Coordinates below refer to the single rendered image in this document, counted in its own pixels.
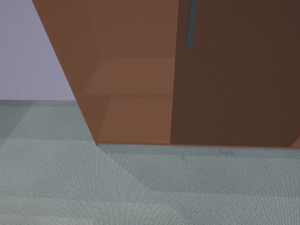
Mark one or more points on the handle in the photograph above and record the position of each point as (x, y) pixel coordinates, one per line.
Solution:
(191, 22)

